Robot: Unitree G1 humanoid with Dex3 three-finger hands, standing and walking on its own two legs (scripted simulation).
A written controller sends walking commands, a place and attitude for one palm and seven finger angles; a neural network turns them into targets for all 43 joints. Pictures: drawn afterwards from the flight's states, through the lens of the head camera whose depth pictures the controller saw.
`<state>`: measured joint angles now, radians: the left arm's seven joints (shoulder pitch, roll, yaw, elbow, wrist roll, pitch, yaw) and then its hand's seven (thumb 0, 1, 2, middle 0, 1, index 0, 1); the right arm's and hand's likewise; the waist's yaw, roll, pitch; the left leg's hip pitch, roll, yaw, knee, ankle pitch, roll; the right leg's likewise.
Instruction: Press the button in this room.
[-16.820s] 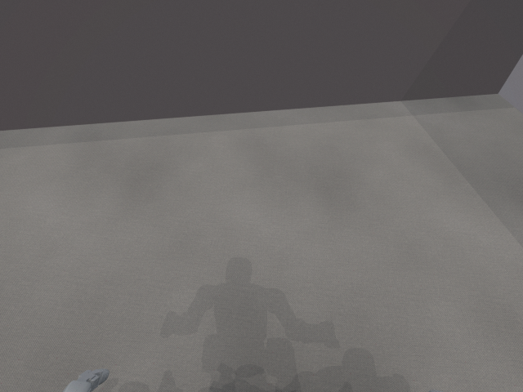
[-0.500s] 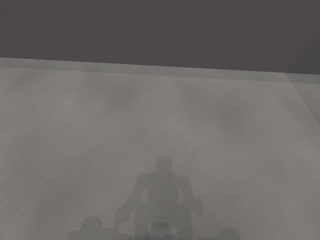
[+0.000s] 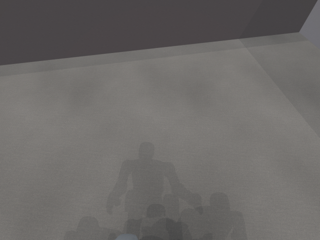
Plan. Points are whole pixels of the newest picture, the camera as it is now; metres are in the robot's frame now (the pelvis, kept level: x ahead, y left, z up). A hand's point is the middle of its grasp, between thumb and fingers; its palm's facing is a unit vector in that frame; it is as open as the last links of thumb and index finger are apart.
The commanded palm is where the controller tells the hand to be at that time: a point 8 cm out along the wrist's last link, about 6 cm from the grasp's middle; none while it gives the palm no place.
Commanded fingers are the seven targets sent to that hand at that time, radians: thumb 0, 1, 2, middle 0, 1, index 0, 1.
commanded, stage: turn or walk to find it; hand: left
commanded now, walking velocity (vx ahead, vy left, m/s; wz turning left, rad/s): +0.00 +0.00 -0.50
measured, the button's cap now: out of the picture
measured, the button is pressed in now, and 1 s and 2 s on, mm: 0 0 0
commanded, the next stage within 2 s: none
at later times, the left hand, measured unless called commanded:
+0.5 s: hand out of the picture +0.13 +0.18 -0.16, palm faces -0.28 -0.92 -0.28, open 7.3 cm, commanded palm none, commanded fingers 0.00 0.90 0.90 -0.20 -0.30 -0.20 -0.30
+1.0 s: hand out of the picture +0.11 +0.16 -0.18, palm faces -0.41 -0.88 -0.23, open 7.3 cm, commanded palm none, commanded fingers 0.00 0.90 0.90 -0.20 -0.30 -0.20 -0.30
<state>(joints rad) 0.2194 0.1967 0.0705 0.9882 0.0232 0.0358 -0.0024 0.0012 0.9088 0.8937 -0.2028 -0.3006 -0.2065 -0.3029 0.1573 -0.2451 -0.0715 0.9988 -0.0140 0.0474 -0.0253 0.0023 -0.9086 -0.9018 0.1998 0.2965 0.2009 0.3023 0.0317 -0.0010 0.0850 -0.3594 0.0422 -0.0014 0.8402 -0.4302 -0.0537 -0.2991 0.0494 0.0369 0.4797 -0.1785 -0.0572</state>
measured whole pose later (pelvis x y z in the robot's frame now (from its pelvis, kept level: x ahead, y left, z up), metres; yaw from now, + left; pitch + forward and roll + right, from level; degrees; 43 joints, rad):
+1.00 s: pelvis -0.02 +0.00 -0.01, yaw -29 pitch +1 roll +0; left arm 0.22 0.22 0.06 0.96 0.02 0.04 0.00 0.00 0.91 0.89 -0.20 -0.30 -0.21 -0.30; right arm 0.09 -0.22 -0.05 0.92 -0.01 0.03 -0.02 0.00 -0.91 -0.90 0.20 0.30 0.20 0.30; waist 0.04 -0.01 0.08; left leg -0.34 0.02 0.00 0.71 -0.39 -0.06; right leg -0.28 0.08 0.09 0.53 -0.25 -0.04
